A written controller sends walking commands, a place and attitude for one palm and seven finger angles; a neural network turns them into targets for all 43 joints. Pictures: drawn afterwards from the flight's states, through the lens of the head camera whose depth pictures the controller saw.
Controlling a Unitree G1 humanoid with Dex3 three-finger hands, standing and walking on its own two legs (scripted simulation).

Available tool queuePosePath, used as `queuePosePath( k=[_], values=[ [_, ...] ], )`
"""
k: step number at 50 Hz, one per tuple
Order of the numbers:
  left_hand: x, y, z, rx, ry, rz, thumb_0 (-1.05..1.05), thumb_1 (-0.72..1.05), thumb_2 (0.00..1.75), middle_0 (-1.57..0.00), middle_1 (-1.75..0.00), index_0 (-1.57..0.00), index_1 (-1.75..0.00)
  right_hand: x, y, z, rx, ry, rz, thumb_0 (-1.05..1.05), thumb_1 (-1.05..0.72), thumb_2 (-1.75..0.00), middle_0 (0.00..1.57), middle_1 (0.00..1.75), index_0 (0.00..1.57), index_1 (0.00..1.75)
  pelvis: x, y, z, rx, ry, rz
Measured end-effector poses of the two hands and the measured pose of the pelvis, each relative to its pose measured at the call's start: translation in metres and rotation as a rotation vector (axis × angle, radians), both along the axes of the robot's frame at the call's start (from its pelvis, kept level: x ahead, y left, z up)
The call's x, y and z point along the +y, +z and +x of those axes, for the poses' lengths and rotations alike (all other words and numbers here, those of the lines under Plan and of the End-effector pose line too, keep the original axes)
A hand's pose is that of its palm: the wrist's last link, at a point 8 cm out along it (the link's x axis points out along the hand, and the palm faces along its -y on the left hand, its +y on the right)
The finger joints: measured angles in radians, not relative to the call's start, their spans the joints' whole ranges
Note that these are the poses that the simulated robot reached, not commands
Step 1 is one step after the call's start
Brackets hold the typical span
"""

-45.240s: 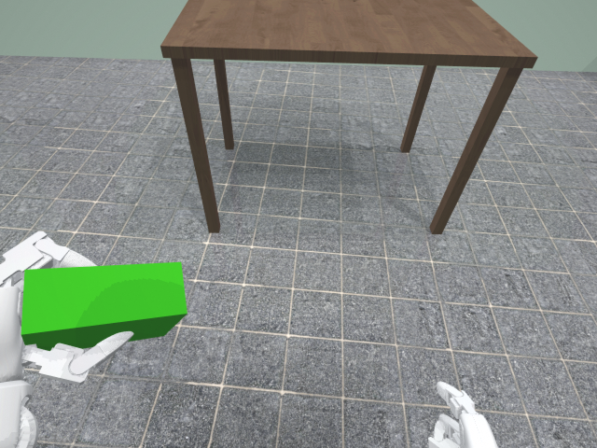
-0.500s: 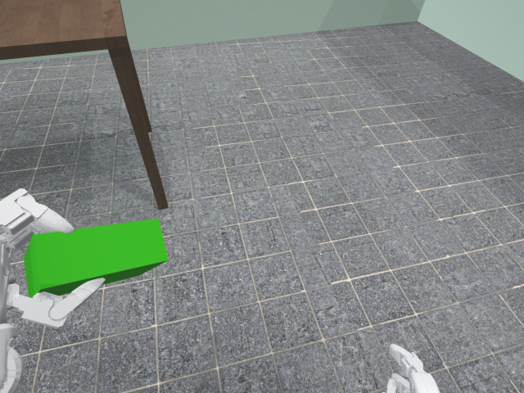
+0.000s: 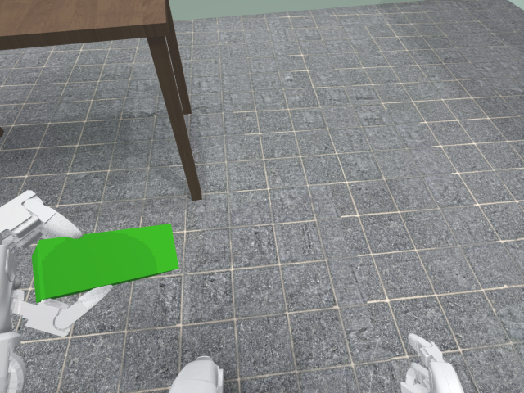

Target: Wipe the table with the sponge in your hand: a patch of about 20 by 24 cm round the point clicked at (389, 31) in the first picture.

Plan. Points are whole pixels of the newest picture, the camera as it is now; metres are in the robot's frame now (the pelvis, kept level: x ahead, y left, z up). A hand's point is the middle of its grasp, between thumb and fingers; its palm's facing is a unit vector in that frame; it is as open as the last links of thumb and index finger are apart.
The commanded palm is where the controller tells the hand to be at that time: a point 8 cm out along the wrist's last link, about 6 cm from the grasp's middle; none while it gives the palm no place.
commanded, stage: take the last steps up to it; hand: left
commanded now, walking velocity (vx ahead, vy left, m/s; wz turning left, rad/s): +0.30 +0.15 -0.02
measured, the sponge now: (124, 258) +0.24 +0.20 +0.11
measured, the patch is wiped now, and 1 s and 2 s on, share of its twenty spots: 0.60 0.60 0.60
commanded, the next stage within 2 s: come to a stop and stand still in 1.84 s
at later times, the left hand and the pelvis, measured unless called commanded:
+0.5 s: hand (65, 150) +0.35 +0.30 +0.17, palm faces +0.46 -0.76 -0.46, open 9.3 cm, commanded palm +0.30 +0.33 +0.18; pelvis +0.14 +0.05 -0.01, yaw +0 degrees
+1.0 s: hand (63, 72) +0.50 +0.36 +0.19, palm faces +0.38 -0.82 -0.43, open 9.3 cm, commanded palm +0.44 +0.40 +0.18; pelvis +0.27 +0.13 +0.00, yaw -2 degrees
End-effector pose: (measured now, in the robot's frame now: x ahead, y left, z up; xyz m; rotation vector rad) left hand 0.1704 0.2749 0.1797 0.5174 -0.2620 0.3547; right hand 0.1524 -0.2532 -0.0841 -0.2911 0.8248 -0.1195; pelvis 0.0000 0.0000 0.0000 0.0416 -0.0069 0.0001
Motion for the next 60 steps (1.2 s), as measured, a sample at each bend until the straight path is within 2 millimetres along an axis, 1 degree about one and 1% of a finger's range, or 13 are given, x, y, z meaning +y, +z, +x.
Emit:
queuePosePath(
  k=[4, 7, 10, 14, 19, 23, 29, 33, 38, 44, 50, 55, 60],
  values=[
    [0.022, 0.006, 0.039, -0.107, -0.053, 0.051, -0.02, -0.49, 1.10, -0.81, -1.42, -0.84, -1.42, 0.022, 0.002, 0.044, -0.104, -0.044, -0.014, 0.01, -0.90, -0.90, 0.20, 0.30, 0.20, 0.30, 0.025, -0.016, 0.028, -0.003, -0.022, -0.005],
    [0.037, 0.009, 0.070, -0.132, -0.062, 0.071, -0.02, -0.49, 1.10, -0.81, -1.42, -0.84, -1.43, 0.049, 0.005, 0.067, -0.143, -0.059, 0.039, 0.01, -0.90, -0.90, 0.19, 0.30, 0.20, 0.30, 0.032, -0.016, 0.040, -0.005, -0.017, -0.009],
    [0.043, 0.016, 0.090, -0.120, -0.064, 0.068, -0.02, -0.49, 1.10, -0.80, -1.42, -0.84, -1.43, 0.074, 0.008, 0.080, -0.153, -0.056, 0.112, 0.01, -0.90, -0.90, 0.19, 0.30, 0.20, 0.30, 0.036, -0.010, 0.056, 0.016, -0.025, -0.017],
    [0.033, 0.029, 0.100, -0.105, -0.096, 0.077, -0.02, -0.49, 1.10, -0.80, -1.43, -0.84, -1.43, 0.095, 0.003, 0.090, -0.132, -0.046, 0.179, 0.00, -0.90, -0.90, 0.20, 0.30, 0.20, 0.30, 0.042, -0.004, 0.079, 0.037, -0.042, -0.018],
    [0.030, 0.033, 0.114, -0.063, -0.064, 0.153, -0.02, -0.49, 1.10, -0.80, -1.42, -0.84, -1.43, 0.098, -0.022, 0.101, -0.061, -0.023, 0.208, 0.00, -0.90, -0.90, 0.20, 0.30, 0.20, 0.30, 0.040, -0.010, 0.112, 0.027, -0.021, -0.012],
    [0.049, 0.019, 0.130, -0.028, 0.036, 0.100, -0.01, -0.49, 1.10, -0.81, -1.42, -0.84, -1.43, 0.085, -0.040, 0.114, 0.028, -0.008, 0.173, 0.01, -0.90, -0.90, 0.20, 0.30, 0.20, 0.30, 0.043, -0.012, 0.131, 0.009, 0.001, -0.027],
    [0.063, -0.003, 0.163, 0.038, 0.070, -0.024, -0.01, -0.49, 1.10, -0.80, -1.43, -0.84, -1.43, 0.067, -0.020, 0.140, 0.064, -0.021, 0.083, 0.01, -0.90, -0.90, 0.20, 0.30, 0.20, 0.30, 0.055, 0.002, 0.160, 0.016, 0.012, -0.013],
    [0.066, 0.000, 0.187, 0.023, -0.012, -0.020, -0.02, -0.49, 1.10, -0.81, -1.42, -0.84, -1.43, 0.066, -0.001, 0.166, 0.033, -0.033, 0.014, 0.01, -0.90, -0.90, 0.20, 0.30, 0.20, 0.30, 0.070, 0.004, 0.181, 0.015, 0.010, -0.006],
    [0.093, 0.018, 0.221, -0.117, -0.096, 0.071, -0.01, -0.49, 1.10, -0.81, -1.42, -0.84, -1.43, 0.086, 0.008, 0.209, -0.065, -0.074, -0.046, 0.01, -0.90, -0.90, 0.19, 0.30, 0.20, 0.30, 0.103, -0.011, 0.215, 0.005, -0.017, -0.026],
    [0.132, 0.026, 0.267, -0.159, -0.052, 0.089, -0.01, -0.49, 1.10, -0.81, -1.42, -0.84, -1.43, 0.142, 0.009, 0.249, -0.124, -0.098, 0.070, 0.01, -0.91, -0.90, 0.19, 0.30, 0.20, 0.30, 0.121, -0.008, 0.241, 0.013, -0.023, -0.033],
    [0.127, 0.025, 0.286, -0.088, -0.061, 0.042, -0.02, -0.49, 1.10, -0.80, -1.43, -0.84, -1.43, 0.185, 0.001, 0.270, -0.110, -0.056, 0.184, 0.01, -0.90, -0.90, 0.20, 0.30, 0.20, 0.30, 0.132, -0.001, 0.271, 0.030, -0.043, -0.028],
    [0.123, 0.024, 0.300, -0.061, -0.038, 0.104, -0.01, -0.49, 1.10, -0.81, -1.42, -0.84, -1.43, 0.191, -0.023, 0.288, -0.063, -0.010, 0.207, 0.01, -0.90, -0.90, 0.20, 0.30, 0.20, 0.30, 0.130, -0.011, 0.298, 0.014, -0.023, -0.020],
    [0.143, 0.016, 0.320, -0.050, 0.039, 0.038, -0.01, -0.49, 1.10, -0.81, -1.42, -0.84, -1.43, 0.177, -0.031, 0.306, 0.020, 0.005, 0.152, 0.01, -0.90, -0.90, 0.20, 0.30, 0.20, 0.30, 0.138, -0.008, 0.319, 0.004, -0.002, -0.030]
  ],
)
